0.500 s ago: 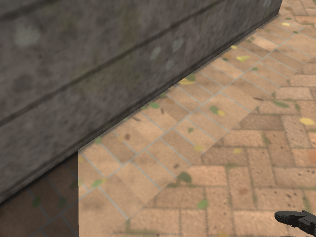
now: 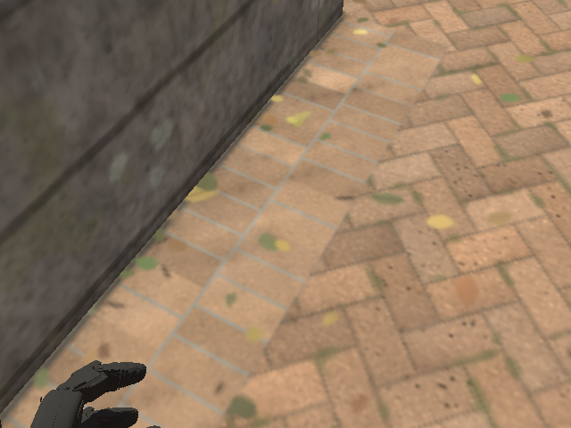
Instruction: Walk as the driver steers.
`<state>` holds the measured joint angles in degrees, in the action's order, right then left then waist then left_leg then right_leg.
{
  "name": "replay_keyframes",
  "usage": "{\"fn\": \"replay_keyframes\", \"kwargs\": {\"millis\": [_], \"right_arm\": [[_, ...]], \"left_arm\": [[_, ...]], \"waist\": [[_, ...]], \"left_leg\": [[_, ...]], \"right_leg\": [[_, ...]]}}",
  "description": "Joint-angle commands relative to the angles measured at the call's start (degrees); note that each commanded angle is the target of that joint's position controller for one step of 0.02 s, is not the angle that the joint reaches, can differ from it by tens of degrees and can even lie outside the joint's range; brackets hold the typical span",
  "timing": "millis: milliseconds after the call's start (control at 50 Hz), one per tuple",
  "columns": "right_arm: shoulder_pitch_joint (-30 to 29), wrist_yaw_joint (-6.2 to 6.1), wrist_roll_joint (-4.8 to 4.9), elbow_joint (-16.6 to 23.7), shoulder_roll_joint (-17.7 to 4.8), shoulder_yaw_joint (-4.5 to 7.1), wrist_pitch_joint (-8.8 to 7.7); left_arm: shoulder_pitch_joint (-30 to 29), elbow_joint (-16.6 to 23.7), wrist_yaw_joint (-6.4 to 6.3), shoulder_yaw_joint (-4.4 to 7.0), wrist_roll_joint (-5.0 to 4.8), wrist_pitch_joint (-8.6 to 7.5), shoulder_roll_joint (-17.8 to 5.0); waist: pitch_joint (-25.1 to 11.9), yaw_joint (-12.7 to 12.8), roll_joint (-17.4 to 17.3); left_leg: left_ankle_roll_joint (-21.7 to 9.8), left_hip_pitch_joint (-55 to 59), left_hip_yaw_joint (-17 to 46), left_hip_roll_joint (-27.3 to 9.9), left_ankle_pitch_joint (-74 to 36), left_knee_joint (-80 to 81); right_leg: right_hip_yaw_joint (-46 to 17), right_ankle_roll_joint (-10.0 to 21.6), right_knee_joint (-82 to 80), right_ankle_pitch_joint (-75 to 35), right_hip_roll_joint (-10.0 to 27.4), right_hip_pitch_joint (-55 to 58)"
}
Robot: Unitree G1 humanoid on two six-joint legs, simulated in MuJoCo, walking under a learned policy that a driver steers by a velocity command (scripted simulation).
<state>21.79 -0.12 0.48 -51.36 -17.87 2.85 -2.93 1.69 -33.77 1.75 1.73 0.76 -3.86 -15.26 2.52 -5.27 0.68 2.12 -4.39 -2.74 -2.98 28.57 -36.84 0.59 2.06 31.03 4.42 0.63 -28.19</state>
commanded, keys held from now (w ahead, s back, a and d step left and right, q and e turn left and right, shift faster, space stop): no key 0.06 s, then e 0.46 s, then w+e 0.48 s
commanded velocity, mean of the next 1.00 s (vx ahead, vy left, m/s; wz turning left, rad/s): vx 0.21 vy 0.00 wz -0.45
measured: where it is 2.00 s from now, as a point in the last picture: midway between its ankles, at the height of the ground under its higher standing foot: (466, 340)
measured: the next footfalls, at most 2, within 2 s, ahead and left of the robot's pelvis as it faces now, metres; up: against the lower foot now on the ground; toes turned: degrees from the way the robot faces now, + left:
left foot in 0.42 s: +0.20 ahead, +0.12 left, +0.00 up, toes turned -11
right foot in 0.84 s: +0.14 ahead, -0.16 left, +0.00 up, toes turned -26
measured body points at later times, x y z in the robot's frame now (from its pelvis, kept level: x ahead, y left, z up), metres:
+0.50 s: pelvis +0.10 +0.01 +0.01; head +0.14 +0.03 +0.46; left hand +0.28 +0.28 -0.10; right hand +0.21 -0.29 -0.08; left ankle +0.16 +0.12 -0.72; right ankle +0.09 -0.10 -0.68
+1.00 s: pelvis +0.18 -0.08 +0.02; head +0.18 -0.12 +0.47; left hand +0.38 +0.13 -0.08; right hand +0.17 -0.40 -0.10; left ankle +0.25 +0.06 -0.65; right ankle +0.10 -0.14 -0.72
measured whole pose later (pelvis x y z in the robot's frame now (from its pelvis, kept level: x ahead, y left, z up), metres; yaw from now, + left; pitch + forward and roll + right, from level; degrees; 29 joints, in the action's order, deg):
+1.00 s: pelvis +0.18 -0.08 +0.02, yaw -29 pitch +2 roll +1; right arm 10.2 1.4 0.0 -45.3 -18.6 4.3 -5.1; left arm 19.8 -41.4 0.7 3.3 -0.9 -2.0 -15.0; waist 0.1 0.5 -2.6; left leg 0.6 -30.5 -0.5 -3.9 17.2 -59.5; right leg -1.5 3.8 23.7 16.0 -2.1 -9.4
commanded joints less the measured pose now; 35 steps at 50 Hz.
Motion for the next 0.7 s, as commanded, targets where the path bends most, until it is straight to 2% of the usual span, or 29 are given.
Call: {"fn": "replay_keyframes", "kwargs": {"millis": [20, 40, 60, 80, 100, 140, 200, 260, 300, 340, 380, 400, 420, 440, 460, 480, 500, 520, 560, 600, 620, 640, 700], "right_arm": [[4.1, 0.33, 0.18, 3.3, -7.7, 0.48, -1.70], [-1.0, 0.36, 1.29, 4.9, -8.3, 0.78, -1.53], [-3.1, -0.13, 0.79, 4.9, -7.1, 0.58, -1.19], [-4.5, -0.60, -0.16, 5.2, -7.1, 0.80, -0.59], [-3.6, -0.88, -0.41, 5.1, -6.3, 0.80, 0.27], [-2.4, -1.67, -0.58, 5.0, -4.6, 0.58, 1.55], [-5.6, -2.47, -1.18, 6.3, -4.4, 0.60, 2.45], [-10.5, -2.44, -0.94, 7.7, -4.6, 0.65, 3.06], [-13.3, -2.30, -0.63, 8.7, -5.0, 0.75, 3.11], [-14.6, -2.03, -0.40, 9.4, -5.4, 0.90, 2.69], [-12.6, -1.54, -0.30, 9.1, -5.5, 1.14, 1.81], [-11.0, -1.46, -0.51, 8.8, -6.3, 1.47, 1.36], [-8.8, -1.76, -1.50, 9.1, -9.9, 2.27, 1.36], [-11.4, -1.87, -2.87, 9.3, -14.4, 3.45, 2.12], [-11.2, -1.86, -3.37, 10.2, -10.9, 2.74, 1.88], [-13.5, -1.96, -2.93, 10.9, -8.0, 1.87, 1.62], [-16.1, -1.93, -2.18, 11.3, -6.7, 1.66, 1.56], [-17.4, -2.05, -1.32, 11.4, -6.2, 1.61, 1.65], [-15.2, -2.38, -0.78, 10.4, -6.3, 1.65, 2.04], [-13.0, -2.93, -0.46, 9.6, -7.4, 2.14, 2.24], [-12.4, -2.85, -0.84, 9.6, -7.6, 2.32, 2.15], [-12.2, -2.71, -0.79, 9.5, -8.3, 2.63, 1.92], [-11.9, -1.78, -0.02, 9.0, -10.3, 3.62, 1.03]], "left_arm": [[19.6, -0.8, -0.76, 4.12, 0.08, 1.03, -11.8], [15.9, -1.1, -0.68, 3.25, -0.50, 0.98, -9.9], [12.5, -1.5, -0.56, 2.75, -0.79, 0.85, -8.3], [9.8, -1.5, -0.39, 2.45, -0.79, 0.79, -7.3], [7.9, -1.8, -0.33, 2.42, -0.28, 0.72, -7.3], [5.6, -2.1, -0.35, 3.16, 0.15, 0.42, -8.9], [5.5, -3.1, -1.21, 4.04, -0.42, 1.03, -10.8], [6.4, -3.9, -2.16, 4.37, -1.01, 2.23, -11.4], [7.3, -4.6, -2.57, 4.52, -1.21, 2.98, -11.8], [7.9, -5.0, -2.85, 4.62, -1.49, 3.67, -11.9], [6.7, -4.8, -3.26, 4.41, -1.96, 4.38, -11.4], [7.1, -4.7, -3.54, 4.03, -2.10, 4.74, -10.2], [8.7, -4.3, -3.73, 3.10, -1.42, 4.91, -7.1], [10.1, -2.6, -3.78, 2.73, -1.39, 4.66, -4.9], [10.7, -3.2, -3.72, 4.11, -0.74, 4.36, -10.2], [12.4, -4.4, -3.51, 5.35, -1.49, 4.69, -12.6], [13.9, -5.8, -3.77, 5.71, -1.71, 5.52, -12.3], [14.0, -6.0, -4.06, 5.77, -1.46, 6.29, -11.6], [11.4, -4.6, -3.54, 4.94, -1.83, 6.93, -8.7], [7.2, -2.1, -2.75, 4.39, -2.15, 6.48, -7.5], [5.9, -1.6, -2.35, 4.34, -2.23, 6.15, -7.3], [5.3, -1.1, -1.96, 4.12, -2.10, 5.83, -6.8], [4.4, -0.3, -0.92, 3.45, -1.64, 5.10, -5.4]], "waist": [[-26.7, 10.4, 7.9], [-18.0, 9.3, 6.8], [-13.8, 7.7, 2.8], [-10.7, 6.1, 2.4], [-9.8, 3.9, 3.5], [-9.4, 2.0, 5.1], [-9.2, 2.3, 5.2], [-8.4, 3.9, 5.6], [-7.5, 4.8, 6.1], [-7.0, 5.3, 6.8], [-7.3, 3.5, 6.7], [-7.6, 2.7, 5.9], [-10.2, 3.3, -0.8], [-6.8, 6.1, -16.5], [-8.5, 4.3, -15.3], [-8.2, 5.5, -11.3], [-7.3, 6.8, -9.0], [-6.4, 6.9, -8.8], [-5.3, 5.0, -9.2], [-4.3, 2.6, -11.6], [-4.8, 1.9, -11.4], [-4.9, 1.7, -11.2], [-3.9, 1.7, -10.4]], "left_leg": [[0.3, -30.1, 8.7, 2.2, 9.3, -36.4], [0.1, -33.8, 7.0, -0.1, 6.6, -36.2], [0.4, -33.2, 5.8, -2.1, 2.8, -33.2], [0.9, -30.9, 5.5, -3.1, -0.2, -30.0], [1.3, -25.8, 5.7, -3.6, -2.7, -27.9], [2.1, -20.8, 4.5, -1.9, -4.9, -24.0], [2.5, -20.4, 5.1, -0.5, -8.2, -16.6], [2.2, -19.6, 6.1, 0.6, -12.3, -10.1], [2.0, -18.8, 6.4, 1.7, -12.6, -6.1], [1.5, -17.6, 6.5, 2.7, -11.7, -1.7], [0.4, -12.6, 5.8, 3.5, -15.4, 8.1], [-0.7, -8.0, 6.0, 1.9, -20.4, 14.6], [-4.2, -1.2, 13.4, -8.1, -24.8, 17.0], [-12.7, 0.0, 26.7, -19.1, -35.0, 19.6], [-18.3, -1.3, 30.1, -22.8, -39.7, 19.8], [-17.2, -2.0, 24.7, -20.2, -40.8, 18.7], [-14.4, -2.0, 19.0, -16.4, -39.2, 17.8], [-12.8, -1.7, 16.0, -14.8, -37.0, 17.7], [-12.1, -2.0, 12.4, -12.7, -21.4, 21.7], [-12.4, 0.1, 12.7, -13.4, -9.3, 25.3], [-12.4, 0.8, 11.9, -13.4, -8.2, 25.8], [-12.2, 0.9, 10.9, -13.7, -7.7, 26.1], [-11.8, -2.1, 7.2, -14.3, -6.9, 27.0]], "right_leg": [[-30.5, 17.0, -4.6, -34.5, 22.1, 46.8], [-21.8, 15.0, -5.1, -36.0, 19.2, 40.6], [-17.8, 13.3, -6.9, -34.9, 16.2, 33.8], [-15.7, 12.5, -9.0, -33.5, 14.3, 27.0], [-13.9, 12.1, -11.2, -32.9, 12.9, 21.0], [-11.4, 13.1, -13.1, -33.8, 11.7, 14.5], [-11.7, 13.4, -13.7, -27.0, 11.2, 12.5], [-14.0, 12.3, -14.4, -11.8, 10.3, 11.3], [-16.2, 11.8, -14.2, -4.3, 9.9, 11.1], [-19.0, 11.2, -12.6, -1.8, 9.6, 12.2], [-20.8, 9.3, -8.9, -3.0, 7.9, 12.7], [-20.5, 6.8, -6.0, -1.4, 5.6, 11.3], [-16.8, 3.5, 2.6, 8.6, 1.8, 6.8], [-5.9, 0.0, 12.6, 27.0, -7.6, -5.9], [-7.2, -2.3, 26.0, 32.3, -4.8, -6.6], [-8.3, -3.1, 31.7, 29.1, -3.7, -6.6], [-7.6, -4.3, 34.0, 25.9, -2.8, -6.9], [-7.1, -5.3, 35.0, 23.0, -2.0, -8.2], [-4.2, -6.2, 32.6, 17.6, -0.6, -9.0], [-2.2, -6.5, 27.5, 15.7, 0.7, -10.7], [-1.6, -6.4, 25.3, 15.0, 1.0, -9.7], [-1.1, -6.0, 22.3, 14.8, 1.5, -8.3], [1.2, -3.8, 13.6, 15.0, 2.3, -1.7]]}}
Keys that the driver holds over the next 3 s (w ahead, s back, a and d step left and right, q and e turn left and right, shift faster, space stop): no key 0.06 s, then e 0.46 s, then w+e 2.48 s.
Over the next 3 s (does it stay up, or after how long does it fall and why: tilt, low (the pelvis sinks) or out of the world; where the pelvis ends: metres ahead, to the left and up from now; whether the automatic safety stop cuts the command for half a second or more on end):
stays up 0.68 -0.99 0.02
